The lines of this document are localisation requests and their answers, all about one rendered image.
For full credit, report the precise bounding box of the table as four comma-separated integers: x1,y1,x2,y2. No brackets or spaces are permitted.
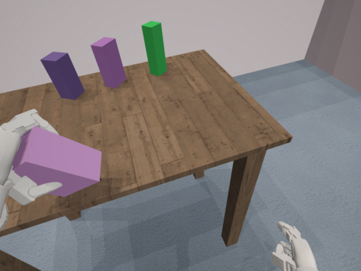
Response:
0,49,293,271

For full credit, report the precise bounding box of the left robot hand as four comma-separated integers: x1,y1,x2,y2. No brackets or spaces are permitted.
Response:
0,109,62,206

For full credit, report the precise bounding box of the right robot hand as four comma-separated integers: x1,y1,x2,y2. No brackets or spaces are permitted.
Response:
272,221,317,271

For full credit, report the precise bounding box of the sponge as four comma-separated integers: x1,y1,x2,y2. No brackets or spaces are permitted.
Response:
12,126,102,197

